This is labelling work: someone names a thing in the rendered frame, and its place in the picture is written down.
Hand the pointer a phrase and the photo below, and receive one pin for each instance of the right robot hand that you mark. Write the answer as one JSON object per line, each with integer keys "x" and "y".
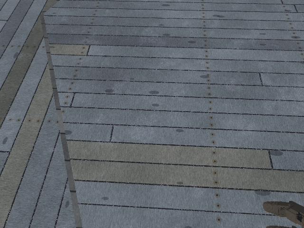
{"x": 290, "y": 210}

